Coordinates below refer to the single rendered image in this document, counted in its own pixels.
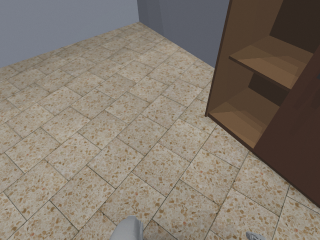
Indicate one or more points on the left robot thigh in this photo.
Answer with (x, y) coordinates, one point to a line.
(128, 229)

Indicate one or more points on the left robot shin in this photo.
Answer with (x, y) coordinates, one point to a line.
(132, 216)

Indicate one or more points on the wardrobe door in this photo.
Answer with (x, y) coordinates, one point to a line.
(291, 141)

